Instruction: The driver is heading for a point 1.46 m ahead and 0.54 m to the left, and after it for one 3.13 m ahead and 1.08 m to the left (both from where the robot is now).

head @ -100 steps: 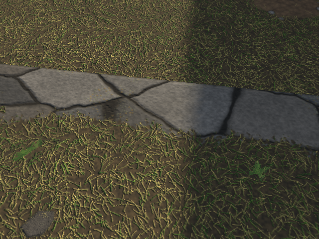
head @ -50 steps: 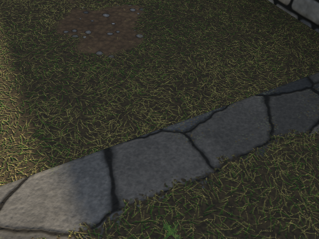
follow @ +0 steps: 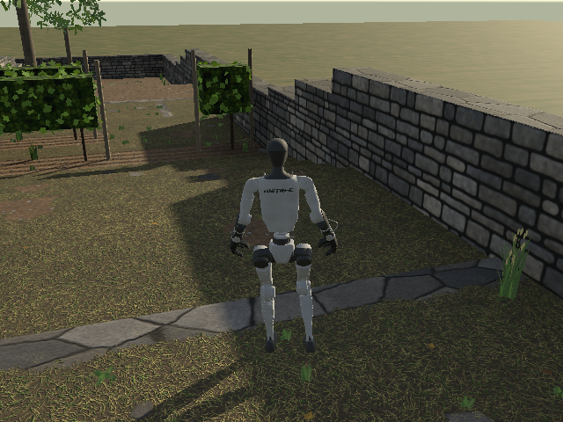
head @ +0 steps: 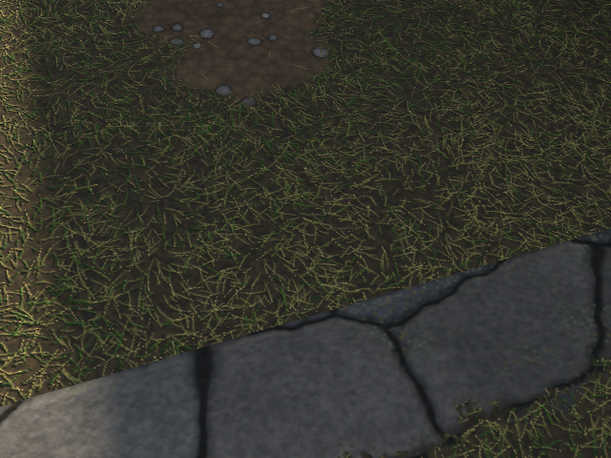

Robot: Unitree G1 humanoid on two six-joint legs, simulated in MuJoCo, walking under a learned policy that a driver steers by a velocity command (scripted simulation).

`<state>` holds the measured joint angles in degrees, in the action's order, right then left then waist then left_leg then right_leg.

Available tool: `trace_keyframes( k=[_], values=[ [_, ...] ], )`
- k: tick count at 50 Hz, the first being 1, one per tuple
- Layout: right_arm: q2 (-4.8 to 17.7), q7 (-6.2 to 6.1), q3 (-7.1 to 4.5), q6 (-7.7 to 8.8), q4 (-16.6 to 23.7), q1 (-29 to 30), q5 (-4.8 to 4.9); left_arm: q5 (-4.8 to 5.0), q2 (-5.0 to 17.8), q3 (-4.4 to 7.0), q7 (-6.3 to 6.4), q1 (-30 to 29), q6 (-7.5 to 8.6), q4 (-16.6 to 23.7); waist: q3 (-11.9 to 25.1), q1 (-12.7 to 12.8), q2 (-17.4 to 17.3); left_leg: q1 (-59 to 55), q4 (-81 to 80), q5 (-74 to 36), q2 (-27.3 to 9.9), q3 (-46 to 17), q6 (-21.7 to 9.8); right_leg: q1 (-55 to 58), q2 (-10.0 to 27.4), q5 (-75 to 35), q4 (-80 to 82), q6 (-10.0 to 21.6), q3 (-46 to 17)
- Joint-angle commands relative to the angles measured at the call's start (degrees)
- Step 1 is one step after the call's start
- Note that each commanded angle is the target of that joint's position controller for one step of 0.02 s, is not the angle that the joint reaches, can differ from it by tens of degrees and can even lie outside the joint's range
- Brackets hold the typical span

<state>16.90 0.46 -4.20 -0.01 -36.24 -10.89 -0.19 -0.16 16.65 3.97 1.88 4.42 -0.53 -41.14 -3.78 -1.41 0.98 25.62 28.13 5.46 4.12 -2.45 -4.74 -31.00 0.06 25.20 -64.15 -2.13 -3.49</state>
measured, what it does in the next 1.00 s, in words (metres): steps on the spot, turning left: right foot, then left foot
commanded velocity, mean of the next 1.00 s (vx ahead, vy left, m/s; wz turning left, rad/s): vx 0.01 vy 0.00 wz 0.56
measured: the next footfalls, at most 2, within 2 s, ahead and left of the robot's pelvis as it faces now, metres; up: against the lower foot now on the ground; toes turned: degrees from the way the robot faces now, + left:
right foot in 0.28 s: +0.11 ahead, -0.16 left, +0.00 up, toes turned +16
left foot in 0.70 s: +0.02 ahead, +0.09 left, +0.00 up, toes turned +29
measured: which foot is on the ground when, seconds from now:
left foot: down 0.00-0.28, up 0.30-0.68, down 0.70-1.00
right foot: up 0.00-0.26, down 0.28-0.70, up 0.72-1.00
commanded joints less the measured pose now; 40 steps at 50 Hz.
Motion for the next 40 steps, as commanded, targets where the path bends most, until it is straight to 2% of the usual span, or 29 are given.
trace_keyframes(
  k=[1, 5, 10, 12, 13, 14, 15, 16, 17, 18, 19, 20, 22, 23, 25, 28, 31, 33, 34, 35, 36, 37, 38, 39, 40],
  values=[
    [9.0, -1.48, -2.66, 0.24, 5.1, 1.0, -0.11, -0.14, 3.7, 1.09, 0.75, 4.6, 0.1, 1.7, 12.1, 2.1, -6.9, -10.4, -10.0, -4.3, -12.9, -17.5, -8.8, 0.7, -0.2, -3.0, 6.5, -1.4, -1.1],
    [9.4, -2.44, -3.0, -0.78, 6.1, 1.6, 0.14, 0.08, 3.8, 0.97, 0.72, 2.8, 0.37, 1.7, 12.0, 0.9, -8.6, -9.6, -10.0, 7.3, -11.8, -20.2, -7.8, 2.4, -0.7, -5.9, 14.3, -2.3, -2.1],
    [9.2, -2.08, -3.04, -1.89, 7.0, 1.8, 0.26, 0.63, 4.6, 1.37, -0.42, 3.0, 1.84, 1.8, 11.0, 0.0, -10.8, -10.8, -8.5, 8.6, -11.4, -25.5, -7.0, 6.5, -1.9, -4.9, 24.1, -0.9, -2.1],
    [9.0, -2.1, -2.95, -2.36, 7.5, 2.8, 0.86, 0.75, 4.8, 1.68, -1.09, 5.5, 2.48, 1.1, 10.8, 1.6, -11.0, -10.3, -6.4, 6.3, -10.2, -26.4, -5.8, 11.4, -2.4, -8.2, 33.1, 0.6, -1.0],
    [8.6, -2.24, -2.83, -2.62, 7.6, 3.0, 1.36, 0.59, 5.4, 2.09, -1.33, 7.8, 2.68, 0.3, 10.6, 2.9, -10.3, -8.1, -4.5, 7.0, -8.4, -25.4, -4.1, 16.3, -1.5, -12.8, 39.9, 1.7, -0.7],
    [6.5, -2.3, -2.26, -2.67, 7.9, 1.7, 1.31, -0.35, 9.0, 3.1, -1.17, 9.6, 2.6, 0.2, 10.9, 2.6, -4.5, -2.3, 2.4, 14.5, -4.8, -21.4, -1.1, 22.4, 7.3, -13.5, 44.1, 4.7, -7.5],
    [5.0, -2.03, -1.97, -2.29, 9.7, 0.9, 1.71, -1.7, 14.4, 4.21, -0.8, 8.2, 1.88, 0.1, 7.9, -0.5, 13.9, 9.9, 14.4, 26.4, 5.1, -7.7, 2.6, 24.2, 18.8, -21.7, 47.2, 12.8, -21.2],
    [9.6, -1.8, -3.4, -1.37, 9.2, 1.2, 0.46, -2.89, 11.6, 3.67, -0.83, 6.0, 2.09, 1.9, 7.5, 1.0, 14.4, 12.2, 29.2, 29.6, 2.6, -6.5, 5.3, 20.8, 24.3, -26.1, 48.1, 18.2, -27.0],
    [11.6, -1.51, -4.31, -1.36, 7.7, 0.1, 0.71, -2.39, 8.6, 2.77, -0.34, 2.9, 2.13, 3.4, 7.4, 0.0, 9.1, 11.2, 35.9, 25.8, 1.0, -7.1, 6.0, 19.9, 21.7, -27.6, 46.6, 16.8, -21.3],
    [10.7, -1.54, -4.31, -1.93, 6.0, -1.4, 0.93, -1.37, 6.9, 2.29, -0.02, 0.4, 1.95, 3.9, 6.6, -1.0, 6.4, 11.0, 38.9, 22.5, 0.5, -6.0, 7.0, 19.7, 17.6, -27.9, 45.3, 13.9, -15.1],
    [9.3, -1.66, -3.96, -2.55, 5.2, -2.2, 0.8, -0.38, 5.8, 1.89, 0.24, 0.0, 1.87, 4.2, 6.1, -0.5, 6.0, 12.4, 42.2, 19.6, 0.1, -5.4, 8.1, 21.2, 15.6, -28.5, 44.6, 12.6, -11.5],
    [7.5, -1.49, -3.4, -2.97, 5.2, -2.3, 1.0, -0.08, 5.6, 1.57, 0.51, 0.6, 1.64, 4.2, 5.6, -0.1, 5.8, 12.9, 44.0, 18.2, -0.3, -4.5, 8.8, 21.6, 14.6, -30.8, 44.5, 12.7, -8.8],
    [5.9, -1.23, -2.61, -3.09, 6.5, 0.8, 1.7, -0.53, 6.2, 1.65, 0.89, 2.9, 0.92, 3.8, 5.0, 1.8, 7.1, 13.8, 40.0, 15.8, -1.5, -1.2, 9.9, 24.0, 13.1, -31.6, 45.0, 13.1, -4.7],
    [5.3, -1.18, -2.28, -3.03, 7.4, 2.9, 1.87, -0.7, 6.8, 1.84, 1.05, 4.4, 0.61, 3.6, 5.2, 3.1, 7.9, 14.7, 36.7, 15.5, -2.3, -0.5, 10.4, 26.6, 13.6, -32.5, 44.8, 13.6, -4.1],
    [4.5, -0.9, -1.74, -2.98, 8.6, 4.9, 1.61, -0.7, 8.4, 2.4, 1.08, 6.2, 0.17, 3.2, 6.6, 4.6, 9.1, 12.9, 30.6, 16.5, -4.0, 0.4, 10.8, 29.7, 15.2, -34.4, 44.2, 14.4, -3.3],
    [4.1, -0.21, -1.27, -2.99, 9.3, 5.2, 1.36, -0.23, 10.6, 3.23, 0.45, 5.1, -0.11, 3.5, 7.7, 4.7, 10.1, 5.0, 22.0, 18.1, -5.3, 3.4, 9.9, 27.4, 16.8, -36.4, 43.9, 14.6, -0.6],
    [5.3, 0.29, -1.85, -3.42, 9.2, 4.0, 1.58, 0.72, 11.4, 3.56, -0.3, 4.7, 0.11, 3.2, 7.8, 4.2, 10.9, -0.3, 13.9, 16.8, -4.7, 5.6, 8.0, 26.5, 17.9, -36.2, 42.5, 13.9, 0.7],
    [5.2, 0.65, -2.23, -3.62, 8.4, 1.3, 1.61, 1.84, 11.5, 3.62, -0.52, 3.6, 0.29, 2.8, 7.9, 2.0, 10.0, -6.0, 3.7, 10.6, -3.7, 7.0, 5.5, 25.4, 17.7, -35.0, 38.9, 11.7, 2.4],
    [5.6, 0.48, -2.7, -3.6, 7.4, -1.1, 1.5, 2.23, 10.3, 3.34, -0.6, 4.3, 0.46, 2.2, 8.6, 0.8, 8.3, -11.9, -2.9, 5.1, -2.4, 7.2, 3.6, 22.9, 16.3, -31.8, 35.0, 9.2, 4.6],
    [8.6, -0.1, -3.78, -3.42, 7.0, -3.6, 1.47, 1.36, 7.9, 2.78, -0.86, 7.3, 0.72, 1.1, 10.4, 0.5, 0.9, -22.0, -6.2, -6.9, -5.4, 0.9, 1.2, 15.4, 13.1, -23.6, 26.1, 4.7, 9.1],
    [16.2, -1.14, -5.25, -3.0, 8.3, -5.1, 0.85, -2.44, 3.0, 0.8, -1.23, 6.2, 0.96, 4.2, 11.5, 1.9, -19.5, -33.2, -3.9, -34.2, -22.1, -21.5, -6.7, -3.9, 5.4, 10.6, 6.8, -1.3, 12.6],
    [14.9, -0.33, -4.46, -1.6, 8.8, -5.9, -1.15, -1.47, 5.9, 1.57, -0.81, 0.8, 1.32, 5.8, 15.2, -2.6, -16.5, -28.9, -5.4, -34.5, -27.6, -28.0, -17.2, -9.0, 1.1, 15.8, -3.4, -2.5, 3.2],
    [13.0, 0.02, -3.81, -0.52, 8.1, -4.6, -1.38, 0.04, 8.2, 2.25, -0.5, -1.2, 1.12, 5.8, 12.7, -2.4, -11.1, -26.3, -6.6, -28.4, -24.3, -23.3, -15.8, -9.4, 2.2, 12.0, -7.0, -2.1, 0.6],
    [11.4, -0.34, -3.39, -0.08, 7.4, -1.7, -0.4, 0.3, 8.4, 2.5, -0.21, -0.9, 0.91, 5.3, 10.0, -0.6, -9.1, -24.2, -6.6, -23.2, -20.6, -19.1, -12.2, -9.7, 3.0, 6.9, -5.9, -1.6, 0.0],
    [9.8, -0.78, -2.82, -0.27, 7.6, 0.7, 0.68, -0.15, 8.2, 2.61, 0.24, -0.1, 0.62, 4.4, 9.1, 0.5, -7.4, -22.6, -6.5, -19.8, -18.1, -16.8, -9.6, -9.2, 3.5, 3.1, -3.8, -1.7, -0.5]
  ],
)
